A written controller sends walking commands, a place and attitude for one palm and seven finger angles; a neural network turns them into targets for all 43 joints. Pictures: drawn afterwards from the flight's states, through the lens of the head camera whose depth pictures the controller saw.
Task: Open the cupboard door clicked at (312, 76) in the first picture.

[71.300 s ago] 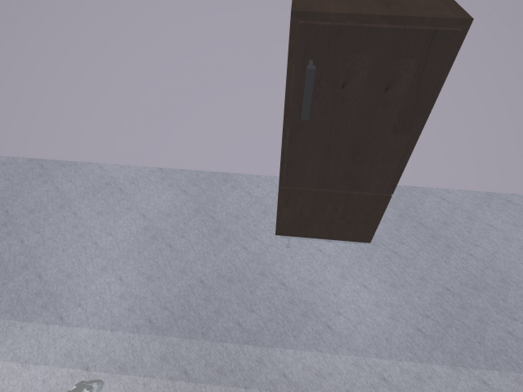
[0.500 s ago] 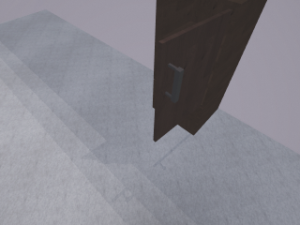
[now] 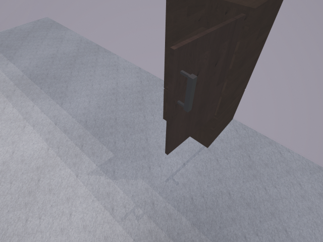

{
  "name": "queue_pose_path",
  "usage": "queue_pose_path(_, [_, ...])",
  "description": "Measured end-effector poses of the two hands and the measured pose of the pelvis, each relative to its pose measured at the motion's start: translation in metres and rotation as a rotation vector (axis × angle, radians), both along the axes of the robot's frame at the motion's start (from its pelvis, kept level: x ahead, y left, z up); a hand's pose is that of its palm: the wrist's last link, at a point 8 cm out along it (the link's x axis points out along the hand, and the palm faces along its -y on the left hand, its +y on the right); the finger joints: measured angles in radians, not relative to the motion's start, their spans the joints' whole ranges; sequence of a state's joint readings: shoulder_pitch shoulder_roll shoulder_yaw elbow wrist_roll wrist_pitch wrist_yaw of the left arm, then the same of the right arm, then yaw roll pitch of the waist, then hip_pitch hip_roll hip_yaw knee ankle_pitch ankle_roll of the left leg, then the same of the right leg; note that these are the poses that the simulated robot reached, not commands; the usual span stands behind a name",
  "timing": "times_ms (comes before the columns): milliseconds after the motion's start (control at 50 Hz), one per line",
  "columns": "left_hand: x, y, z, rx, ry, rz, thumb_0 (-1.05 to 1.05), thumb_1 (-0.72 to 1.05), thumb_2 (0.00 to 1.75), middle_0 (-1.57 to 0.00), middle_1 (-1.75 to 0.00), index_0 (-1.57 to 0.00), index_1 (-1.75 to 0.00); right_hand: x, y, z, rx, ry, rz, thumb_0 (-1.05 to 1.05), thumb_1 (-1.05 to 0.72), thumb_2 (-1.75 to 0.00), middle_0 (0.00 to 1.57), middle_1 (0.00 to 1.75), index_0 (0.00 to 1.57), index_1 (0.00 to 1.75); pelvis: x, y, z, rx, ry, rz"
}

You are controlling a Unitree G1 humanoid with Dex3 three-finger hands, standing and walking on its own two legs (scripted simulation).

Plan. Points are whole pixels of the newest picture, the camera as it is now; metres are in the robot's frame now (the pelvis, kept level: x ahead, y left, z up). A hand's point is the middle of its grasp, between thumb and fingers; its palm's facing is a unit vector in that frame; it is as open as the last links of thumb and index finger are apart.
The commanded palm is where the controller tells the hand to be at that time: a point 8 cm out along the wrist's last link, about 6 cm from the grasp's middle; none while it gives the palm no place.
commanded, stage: let the arm hang, fingers relaxed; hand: left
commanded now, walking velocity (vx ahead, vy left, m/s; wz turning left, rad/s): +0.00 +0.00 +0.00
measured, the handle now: (185, 91) +0.61 -0.06 +0.01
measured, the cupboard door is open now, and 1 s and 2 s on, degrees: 85 85 85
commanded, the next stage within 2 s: look to check the result in 0.04 s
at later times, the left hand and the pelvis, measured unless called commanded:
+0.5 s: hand out of the picture -0.01 +0.16 -0.18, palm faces +0.03 -0.98 -0.17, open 7.4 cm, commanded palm none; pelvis +0.01 -0.01 +0.00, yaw +0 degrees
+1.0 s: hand out of the picture +0.01 +0.15 -0.17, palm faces +0.03 -0.98 -0.18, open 7.4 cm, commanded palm none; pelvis +0.02 -0.01 +0.00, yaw +0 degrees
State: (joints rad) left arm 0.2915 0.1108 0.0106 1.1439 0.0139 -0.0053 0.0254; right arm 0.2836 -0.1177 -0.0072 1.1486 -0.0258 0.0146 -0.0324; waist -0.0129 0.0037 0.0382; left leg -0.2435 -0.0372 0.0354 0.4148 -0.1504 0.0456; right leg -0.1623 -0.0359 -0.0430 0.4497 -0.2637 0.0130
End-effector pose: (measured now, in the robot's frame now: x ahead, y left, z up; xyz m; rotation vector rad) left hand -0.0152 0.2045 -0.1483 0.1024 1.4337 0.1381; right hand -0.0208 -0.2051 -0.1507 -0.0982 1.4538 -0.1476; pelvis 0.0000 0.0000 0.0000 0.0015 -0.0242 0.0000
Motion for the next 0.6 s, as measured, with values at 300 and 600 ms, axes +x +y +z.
queue_pose_path(300, [-0.005,0.005,0.003,0.024,0.034,0.006,0.00,0.91,0.90,-0.20,-0.30,-0.20,-0.30,0.012,-0.007,0.001,-0.007,-0.004,0.008,0.00,-0.91,-0.90,0.20,0.30,0.20,0.30,0.007,-0.004,0.001,-0.001,-0.003,0.001])
queue_pose_path(600, [0.010,0.001,0.003,0.019,0.009,0.000,0.00,0.91,0.90,-0.20,-0.30,-0.20,-0.30,0.024,-0.015,0.002,-0.019,-0.017,0.021,0.00,-0.92,-0.90,0.20,0.30,0.20,0.30,0.012,-0.007,0.002,0.000,-0.007,0.003])
